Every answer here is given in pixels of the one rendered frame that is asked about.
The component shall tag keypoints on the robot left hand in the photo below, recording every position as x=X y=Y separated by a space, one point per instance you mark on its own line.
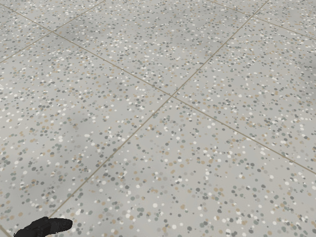
x=45 y=226

